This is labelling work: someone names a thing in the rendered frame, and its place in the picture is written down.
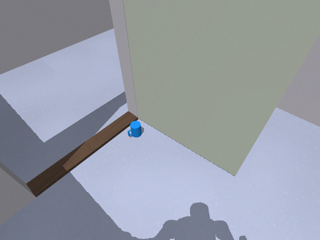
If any mug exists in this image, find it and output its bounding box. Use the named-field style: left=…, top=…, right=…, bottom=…
left=127, top=121, right=142, bottom=138

